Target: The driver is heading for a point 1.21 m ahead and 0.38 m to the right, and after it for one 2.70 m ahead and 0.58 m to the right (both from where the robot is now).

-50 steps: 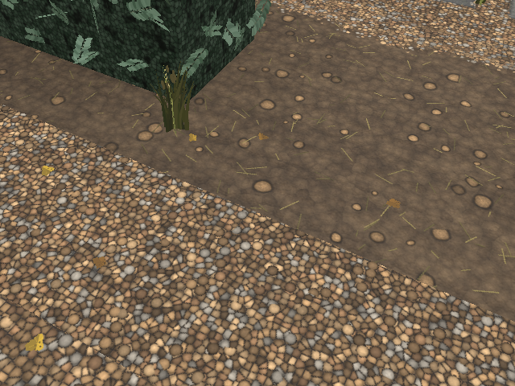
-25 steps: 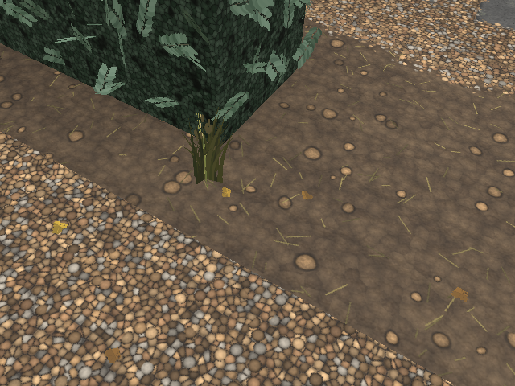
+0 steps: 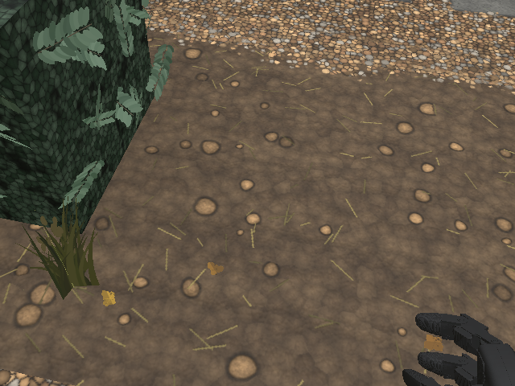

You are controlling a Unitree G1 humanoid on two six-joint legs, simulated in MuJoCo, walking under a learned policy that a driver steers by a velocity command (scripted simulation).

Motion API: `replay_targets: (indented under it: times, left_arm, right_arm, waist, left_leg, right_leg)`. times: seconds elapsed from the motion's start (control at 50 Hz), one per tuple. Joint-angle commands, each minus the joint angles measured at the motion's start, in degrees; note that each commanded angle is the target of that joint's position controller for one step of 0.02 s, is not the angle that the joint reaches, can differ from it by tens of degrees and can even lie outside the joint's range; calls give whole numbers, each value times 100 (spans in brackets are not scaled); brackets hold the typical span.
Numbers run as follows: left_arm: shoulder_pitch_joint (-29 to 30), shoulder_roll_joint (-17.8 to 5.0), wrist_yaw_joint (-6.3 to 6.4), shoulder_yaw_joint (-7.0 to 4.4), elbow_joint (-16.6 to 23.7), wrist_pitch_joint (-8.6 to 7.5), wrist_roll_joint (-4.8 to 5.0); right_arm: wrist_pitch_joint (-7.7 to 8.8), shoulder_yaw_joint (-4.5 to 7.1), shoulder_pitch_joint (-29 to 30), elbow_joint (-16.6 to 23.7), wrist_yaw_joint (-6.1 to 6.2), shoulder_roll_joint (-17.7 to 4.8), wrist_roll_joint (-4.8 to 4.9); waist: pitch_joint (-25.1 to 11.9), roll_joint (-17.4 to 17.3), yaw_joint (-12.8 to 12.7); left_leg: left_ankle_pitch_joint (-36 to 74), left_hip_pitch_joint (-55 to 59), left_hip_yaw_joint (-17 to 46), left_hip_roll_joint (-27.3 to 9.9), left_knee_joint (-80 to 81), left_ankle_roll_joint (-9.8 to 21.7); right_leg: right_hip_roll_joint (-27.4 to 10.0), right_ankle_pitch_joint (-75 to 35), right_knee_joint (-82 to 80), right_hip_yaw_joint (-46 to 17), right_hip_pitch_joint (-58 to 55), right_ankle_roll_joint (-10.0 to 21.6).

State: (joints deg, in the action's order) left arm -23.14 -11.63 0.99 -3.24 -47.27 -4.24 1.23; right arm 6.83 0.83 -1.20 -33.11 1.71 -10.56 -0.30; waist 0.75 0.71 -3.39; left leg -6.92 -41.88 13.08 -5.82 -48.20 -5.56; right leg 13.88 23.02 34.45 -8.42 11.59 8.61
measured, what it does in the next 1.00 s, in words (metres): walks ahead, turning right: left foot, then right foot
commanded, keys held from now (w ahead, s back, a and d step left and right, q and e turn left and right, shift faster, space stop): w+e+shift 0.70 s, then w+shift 0.04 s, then w+q+shift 0.26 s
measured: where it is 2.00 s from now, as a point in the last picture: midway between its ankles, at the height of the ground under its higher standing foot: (433, 166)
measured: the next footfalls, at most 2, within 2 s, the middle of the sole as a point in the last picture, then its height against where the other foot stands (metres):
left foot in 0.08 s outside the picture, level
right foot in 0.56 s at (339, 351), level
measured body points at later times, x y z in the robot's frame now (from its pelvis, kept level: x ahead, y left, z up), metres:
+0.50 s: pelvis +0.39 +0.00 -0.01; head +0.41 -0.02 +0.44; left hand +0.73 +0.07 -0.05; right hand +0.23 -0.23 -0.14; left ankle +0.25 +0.21 -0.71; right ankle +0.54 -0.19 -0.67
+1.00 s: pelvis +0.78 -0.24 -0.01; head +0.80 -0.26 +0.44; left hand +0.98 -0.05 -0.13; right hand +0.82 -0.58 -0.06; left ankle +1.01 -0.31 -0.70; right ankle +0.55 -0.16 -0.71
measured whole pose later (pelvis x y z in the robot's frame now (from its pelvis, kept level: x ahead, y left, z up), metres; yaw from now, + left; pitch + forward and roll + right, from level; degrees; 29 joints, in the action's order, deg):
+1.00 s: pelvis +0.78 -0.24 -0.01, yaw -43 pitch +1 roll -1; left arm -22.5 -15.9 -0.5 -2.6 -45.1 -4.3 -0.7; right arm 6.5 0.7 -1.9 -34.2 -2.7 -15.8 2.2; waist 2.1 -1.3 -4.9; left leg 4.5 -35.7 -2.2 -1.0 -29.9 3.9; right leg 4.7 28.1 17.0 -4.9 -12.2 5.0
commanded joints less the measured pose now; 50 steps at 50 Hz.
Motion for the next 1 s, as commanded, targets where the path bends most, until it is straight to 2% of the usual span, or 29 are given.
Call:
replay_targets:
  times: [0.02, 0.04, 0.06, 0.08, 0.1, 0.12, 0.14, 0.18, 0.22, 0.26, 0.34, 0.42, 0.44, 0.48, 0.52, 0.54, 0.56, 0.58, 0.6, 0.62, 0.64, 0.66, 0.68, 0.72, 0.78, 0.84, 0.92, 0.96, 1.0]
  left_arm:
    - [407, -1041, 126, -283, 628, -67, 175]
    - [308, -948, 106, -268, 633, -18, 185]
    - [420, -877, 49, -240, 706, -5, 110]
    - [867, -671, -20, -151, 927, -34, -13]
    - [249, 83, -79, 54, 1183, -71, -14]
    - [86, -271, -66, 84, 1336, -74, 303]
    - [531, -592, -41, 10, 1276, 12, 296]
    - [1346, -542, -122, -4, 1511, 90, 14]
    - [1314, -559, -246, -70, 1635, 198, 99]
    - [1398, -523, -274, -50, 1770, 312, 148]
    - [1741, -735, -295, -53, 1882, 368, 56]
    - [2633, -750, -463, -12, 1998, 265, 71]
    - [2775, -692, -515, 14, 2054, 233, 98]
    - [2656, -927, -542, -85, 2019, 195, 133]
    - [1677, -1280, -516, -285, 1849, 256, 214]
    - [429, -1660, -493, -481, 1529, 325, 203]
    - [-1005, -1982, -408, -676, 1053, 389, 180]
    - [-780, -2200, -347, -632, 914, 406, 121]
    - [-262, -2105, -375, -491, 1326, 213, -56]
    - [-428, -1666, -359, -461, 1362, 108, -57]
    - [-267, -1558, -378, -408, 1253, -11, -82]
    - [139, -1399, -394, -342, 1265, -99, -68]
    - [515, -1340, -356, -310, 1318, -119, -82]
    - [799, -1127, -258, -230, 1304, -108, -60]
    - [655, -918, -50, -132, 1083, -86, -46]
    - [213, -1073, -59, -155, 838, -135, -19]
    - [-291, -1128, -138, -144, 420, -122, -19]
    - [-164, -1261, -130, -153, 342, -56, -158]
    - [145, -1495, -117, -195, 372, 29, -416]
  right_arm:
    - [-15, 300, -150, 266, -72, -650, 176]
    - [11, 384, -397, 216, -69, -740, 235]
    - [43, 534, -1162, 61, -69, -946, 281]
    - [76, 656, -2614, -180, -73, -1224, 261]
    - [93, 688, -3313, -287, -119, -1774, 78]
    - [114, 704, -2909, -224, -162, -1811, 23]
    - [41, 614, -2277, -102, -96, -1274, 40]
    - [-62, 526, -1941, -256, -81, -1060, -19]
    - [-25, 422, -1552, -406, -123, -808, -4]
    - [-16, 389, -1482, -603, -148, -717, 83]
    - [10, 448, -1436, -807, -83, -1071, -50]
    - [-12, 453, -1921, -1064, -40, -1312, -51]
    - [-30, 474, -1954, -1097, -44, -1476, -35]
    - [-104, 520, -1985, -1105, -41, -1787, -45]
    - [-249, 614, -1894, -1035, -4, -2139, -18]
    - [-264, 647, -1603, -890, -8, -2208, 27]
    - [-191, 606, -1203, -716, -5, -2046, 99]
    - [46, 253, -1267, -459, -63, -779, -120]
    - [338, 116, -1936, 30, -136, -785, 158]
    - [481, 206, -970, 105, -134, -1405, 271]
    - [495, 211, -655, 232, -113, -1351, 348]
    - [435, 188, -720, 81, -72, -1253, 204]
    - [350, 220, -931, -4, -82, -1214, 78]
    - [156, 266, -1073, -71, -119, -1272, 30]
    - [69, 65, -254, 164, -174, -827, -114]
    - [91, -20, 371, 234, -287, -651, -20]
    - [79, 94, 1001, 425, -385, -961, 248]
    - [88, 196, 681, 408, -473, -1125, 270]
    - [-16, 429, -640, 182, -440, -1549, 354]
  waist:
    - [-119, -110, 339]
    - [-298, -58, 501]
    - [-764, -22, 992]
    - [-1558, -66, 1785]
    - [-2436, -1905, 1347]
    - [-2106, -2596, 1078]
    - [-913, -1726, 1135]
    - [45, -412, 1007]
    - [211, -536, 586]
    - [235, -600, 462]
    - [497, -346, 380]
    - [800, -111, 766]
    - [853, -216, 760]
    - [599, -529, 542]
    - [-6, -1073, -181]
    - [-556, -1160, -815]
    - [-917, -615, -1467]
    - [-621, 1691, -649]
    - [-2296, 1875, -54]
    - [-1829, 680, -513]
    - [-809, -55, -179]
    - [-465, -678, 152]
    - [-208, -685, 455]
    - [172, -357, 692]
    - [572, -184, 372]
    - [536, 104, -186]
    - [863, 160, -486]
    - [563, 291, -182]
    - [-446, 718, 626]
  left_leg:
    - [782, 2990, -946, 677, 1322, -40]
    - [475, 3353, -930, 794, 1622, 86]
    - [185, 4211, -901, 807, 1608, 262]
    - [-474, 5866, -422, 240, 1117, 556]
    - [-1989, 7095, 2586, -1309, 2050, 1393]
    - [-4284, 6856, 4777, -1899, 3125, 1799]
    - [-4803, 6039, 4079, -1614, 3201, 1638]
    - [-2770, 4516, 2164, -1147, 3180, 1349]
    - [-1737, 3622, 1051, -926, 3302, 1208]
    - [-1102, 3505, 365, -932, 3492, 1181]
    - [-103, 3467, -974, -881, 3835, 1160]
    - [635, 4012, -2066, -638, 4082, 893]
    - [1167, 4087, -2211, -689, 4084, 854]
    - [4443, 4483, -2549, -667, 3554, 770]
    - [7226, 4802, -2613, -867, 1994, 809]
    - [7622, 4236, -2529, -905, 604, 867]
    - [5394, 2738, -2466, -452, -1602, 692]
    - [-2260, 588, -2090, 846, -4249, 498]
    - [-2490, -785, -500, 1000, -4981, 615]
    - [-1763, -898, -294, 661, -4381, 793]
    - [-1481, -914, -405, 532, -3731, 809]
    - [-1279, -389, -345, 255, -3208, 744]
    - [-1142, 110, -297, 150, -2793, 621]
    - [-1095, 466, -409, -20, -2074, 393]
    - [315, 821, -1023, -131, -461, 170]
    - [2392, 1863, -1396, 109, 999, 279]
    - [1926, 707, -1371, 168, 1936, 708]
    - [1240, 712, -1600, 498, 1900, 1000]
    - [455, 1834, -1881, 925, 1333, 1273]
  right_leg:
    - [-1174, -1039, -1051, -1627, 2063, 617]
    - [-1117, -1313, -562, -1642, 1683, 446]
    - [-945, -2020, 467, -1424, 1504, 193]
    - [-734, -2328, 2114, -974, 2095, -147]
    - [-318, 1078, 4339, -633, 3163, -358]
    - [-846, 708, 5181, -287, 4293, -378]
    - [-1192, 89, 5459, -71, 4730, -416]
    - [-1588, -414, 5125, 254, 4332, -367]
    - [-1926, -587, 4659, 145, 3748, -373]
    - [-2083, -657, 4486, 183, 3823, -440]
    - [-2126, -1786, 3632, 324, 3994, -665]
    - [-1976, -2660, 1948, 1084, 3591, -484]
    - [-1921, -2704, 1498, 1248, 3286, -391]
    - [-1397, -2408, 1113, 1844, 2357, -191]
    - [-961, -1559, 1181, 2087, 1241, 10]
    - [-861, -1410, 1021, 1949, -291, 249]
    - [-1103, -2006, 210, 1203, -2408, 580]
    - [-1737, -2680, 310, -488, -3338, 938]
    - [-2880, 904, -1211, -4032, -4303, 2172]
    - [-2857, 1657, -2045, -4342, -3742, 1706]
    - [-2782, 1306, -2241, -3997, -2672, 1496]
    - [-2584, 697, -2148, -3475, -1679, 1320]
    - [-2245, 261, -2109, -2938, -813, 1251]
    - [-1947, -240, -2244, -2194, 126, 1211]
    - [-1550, -1341, -2298, -835, 1104, 922]
    - [-1528, -1061, -2500, -298, 1428, 591]
    - [-2169, -1939, -2489, -137, -743, 397]
    - [-2375, -4360, -1984, 175, -1700, 188]
    - [-2421, -7550, -487, 440, -2244, 12]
